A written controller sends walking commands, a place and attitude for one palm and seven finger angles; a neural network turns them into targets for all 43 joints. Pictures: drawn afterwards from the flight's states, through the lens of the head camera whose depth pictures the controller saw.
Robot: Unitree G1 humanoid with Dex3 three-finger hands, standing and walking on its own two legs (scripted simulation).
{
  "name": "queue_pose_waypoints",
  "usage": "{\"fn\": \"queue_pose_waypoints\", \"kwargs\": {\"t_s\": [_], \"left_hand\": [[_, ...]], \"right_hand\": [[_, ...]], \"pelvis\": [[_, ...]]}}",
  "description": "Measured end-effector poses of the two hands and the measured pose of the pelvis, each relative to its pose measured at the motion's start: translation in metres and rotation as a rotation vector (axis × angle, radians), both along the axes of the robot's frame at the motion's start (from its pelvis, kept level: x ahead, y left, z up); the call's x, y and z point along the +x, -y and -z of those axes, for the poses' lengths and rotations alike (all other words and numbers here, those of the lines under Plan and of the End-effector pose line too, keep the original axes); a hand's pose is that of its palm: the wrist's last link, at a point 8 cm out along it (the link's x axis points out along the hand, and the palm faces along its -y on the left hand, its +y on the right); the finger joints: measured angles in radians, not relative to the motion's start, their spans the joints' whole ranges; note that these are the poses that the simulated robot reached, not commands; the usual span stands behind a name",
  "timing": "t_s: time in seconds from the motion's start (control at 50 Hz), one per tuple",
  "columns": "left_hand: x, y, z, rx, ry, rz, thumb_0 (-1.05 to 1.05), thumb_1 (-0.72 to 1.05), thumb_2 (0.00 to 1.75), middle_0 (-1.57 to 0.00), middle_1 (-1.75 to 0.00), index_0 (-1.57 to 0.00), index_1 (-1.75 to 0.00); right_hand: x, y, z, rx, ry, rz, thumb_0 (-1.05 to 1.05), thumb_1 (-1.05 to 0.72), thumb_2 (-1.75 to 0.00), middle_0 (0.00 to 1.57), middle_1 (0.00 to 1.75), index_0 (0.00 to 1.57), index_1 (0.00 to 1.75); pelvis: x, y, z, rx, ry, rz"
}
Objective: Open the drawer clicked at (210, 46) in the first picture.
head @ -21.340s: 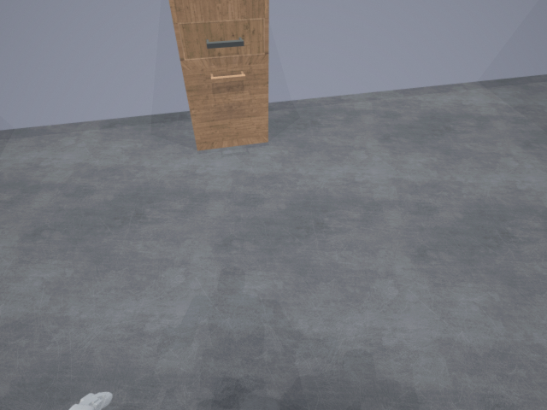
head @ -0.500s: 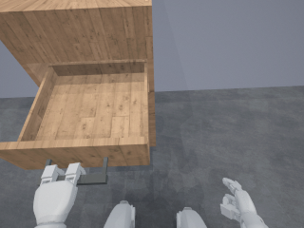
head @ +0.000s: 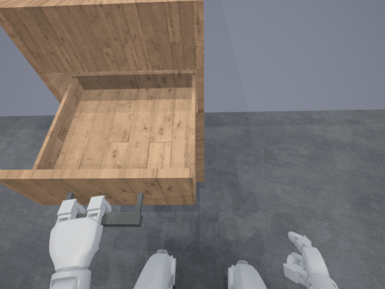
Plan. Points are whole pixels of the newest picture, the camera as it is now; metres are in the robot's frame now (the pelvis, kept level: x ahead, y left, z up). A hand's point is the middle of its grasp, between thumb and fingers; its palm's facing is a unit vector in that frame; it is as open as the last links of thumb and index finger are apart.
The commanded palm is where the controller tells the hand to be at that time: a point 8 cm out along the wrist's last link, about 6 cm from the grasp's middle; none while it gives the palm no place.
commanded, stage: open the thumb to release the handle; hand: left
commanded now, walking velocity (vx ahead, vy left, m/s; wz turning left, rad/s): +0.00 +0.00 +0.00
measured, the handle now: (102, 209) +0.27 +0.22 -0.02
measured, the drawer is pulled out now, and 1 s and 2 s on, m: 0.30 0.30 0.30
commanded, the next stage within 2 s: lift the hand off the handle in 0.30 s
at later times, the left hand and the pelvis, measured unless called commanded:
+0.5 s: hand (90, 242) +0.21 +0.23 -0.04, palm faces -0.02 -0.05 -1.00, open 13.6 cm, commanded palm +0.19 +0.22 +0.01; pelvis -0.01 +0.00 +0.01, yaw +0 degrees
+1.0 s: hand (85, 233) +0.22 +0.24 -0.02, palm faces -0.01 -0.06 -1.00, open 13.8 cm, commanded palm +0.21 +0.23 +0.03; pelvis +0.00 +0.00 +0.02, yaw +0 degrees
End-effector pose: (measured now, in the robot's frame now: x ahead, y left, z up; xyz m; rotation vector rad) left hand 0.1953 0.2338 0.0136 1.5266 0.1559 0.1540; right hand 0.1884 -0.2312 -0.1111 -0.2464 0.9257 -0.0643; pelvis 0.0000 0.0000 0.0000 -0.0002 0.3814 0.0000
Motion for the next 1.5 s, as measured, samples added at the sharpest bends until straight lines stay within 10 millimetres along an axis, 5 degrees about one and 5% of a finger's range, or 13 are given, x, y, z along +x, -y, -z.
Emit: {"fn": "queue_pose_waypoints", "kwargs": {"t_s": [0.3,0.44,0.78,1.5], "left_hand": [[-0.002,-0.001,-0.001,-0.008,-0.028,0.01,0.0,-0.23,0.42,-0.29,-1.22,-0.34,-1.23],[-0.004,0.0,-0.001,-0.012,-0.016,0.016,0.0,-0.42,0.34,-0.28,-1.21,-0.32,-1.21],[0.004,-0.004,-0.001,-0.01,-0.008,0.007,0.0,-0.49,0.31,-0.3,-1.2,-0.32,-1.2],[0.006,-0.002,-0.061,-0.031,0.021,-0.015,0.0,-0.49,0.31,-0.31,-1.2,-0.32,-1.2]], "right_hand": [[-0.013,0.006,-0.015,-0.024,0.018,0.014,0.01,-0.9,-0.9,0.2,0.3,0.2,0.3],[-0.017,0.006,-0.012,-0.024,0.015,0.02,0.01,-0.9,-0.9,0.2,0.3,0.2,0.3],[-0.02,-0.003,-0.011,-0.02,-0.003,0.02,0.01,-0.9,-0.9,0.2,0.3,0.2,0.3],[0.001,-0.011,-0.057,0.016,0.051,0.014,0.01,-0.9,-0.9,0.2,0.3,0.2,0.3]], "pelvis": [[-0.007,0.003,-0.008,-0.005,0.025,-0.007],[-0.01,0.001,-0.006,-0.006,0.028,-0.006],[-0.011,-0.002,-0.008,-0.01,0.028,-0.009],[0.007,-0.005,-0.045,-0.006,0.118,-0.006]]}}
